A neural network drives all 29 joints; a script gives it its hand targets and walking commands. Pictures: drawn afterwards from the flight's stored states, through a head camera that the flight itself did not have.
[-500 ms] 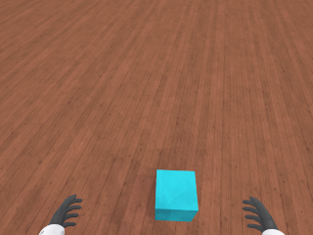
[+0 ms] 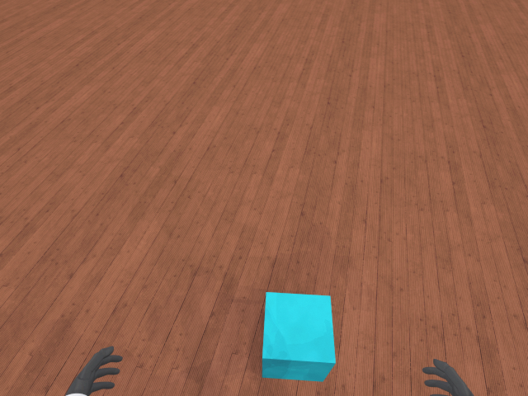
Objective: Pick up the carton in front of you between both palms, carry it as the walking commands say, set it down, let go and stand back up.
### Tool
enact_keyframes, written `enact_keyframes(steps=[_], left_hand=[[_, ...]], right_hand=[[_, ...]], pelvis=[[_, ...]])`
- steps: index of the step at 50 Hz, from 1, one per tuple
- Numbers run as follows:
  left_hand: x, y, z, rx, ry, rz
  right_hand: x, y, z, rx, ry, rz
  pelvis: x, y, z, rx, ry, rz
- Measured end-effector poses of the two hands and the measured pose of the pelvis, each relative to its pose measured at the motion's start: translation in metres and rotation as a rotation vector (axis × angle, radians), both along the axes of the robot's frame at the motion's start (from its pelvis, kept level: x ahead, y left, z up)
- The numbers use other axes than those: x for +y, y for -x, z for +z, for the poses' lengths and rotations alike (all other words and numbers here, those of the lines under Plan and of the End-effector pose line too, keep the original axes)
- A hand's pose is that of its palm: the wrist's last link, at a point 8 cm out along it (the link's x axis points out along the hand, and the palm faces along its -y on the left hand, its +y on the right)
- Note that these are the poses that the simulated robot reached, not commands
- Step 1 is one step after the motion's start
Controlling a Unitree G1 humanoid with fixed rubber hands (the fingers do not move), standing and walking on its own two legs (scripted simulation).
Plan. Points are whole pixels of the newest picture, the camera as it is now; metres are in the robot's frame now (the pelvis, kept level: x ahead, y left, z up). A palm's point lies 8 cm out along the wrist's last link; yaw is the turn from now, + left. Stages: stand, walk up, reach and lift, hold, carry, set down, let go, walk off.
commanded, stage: stand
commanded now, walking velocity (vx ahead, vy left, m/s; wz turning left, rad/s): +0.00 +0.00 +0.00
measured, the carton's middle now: (295, 337) +0.39 -0.09 -0.65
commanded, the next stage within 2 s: none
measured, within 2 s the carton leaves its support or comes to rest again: neither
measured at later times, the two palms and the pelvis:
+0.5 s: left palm out of the picture +0.08 +0.30 -0.09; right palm out of the picture +0.08 -0.30 -0.09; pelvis -0.02 +0.00 +0.01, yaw +0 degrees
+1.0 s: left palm out of the picture +0.07 +0.31 -0.09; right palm out of the picture +0.06 -0.31 -0.10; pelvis -0.03 +0.00 +0.01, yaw -1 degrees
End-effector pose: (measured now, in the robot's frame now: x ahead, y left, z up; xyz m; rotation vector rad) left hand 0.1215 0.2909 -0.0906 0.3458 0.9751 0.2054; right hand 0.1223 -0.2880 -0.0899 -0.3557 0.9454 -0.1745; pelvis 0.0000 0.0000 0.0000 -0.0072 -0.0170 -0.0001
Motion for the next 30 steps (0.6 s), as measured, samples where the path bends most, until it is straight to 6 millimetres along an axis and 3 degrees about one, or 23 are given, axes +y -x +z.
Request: enact_keyframes(steps=[30], left_hand=[[0.013, 0.043, -0.004, 0.101, -0.009, 0.026]], right_hand=[[-0.015, 0.047, -0.004, 0.099, 0.021, -0.033]], pelvis=[[0.001, 0.02, 0.006, -0.025, -0.005, -0.01]])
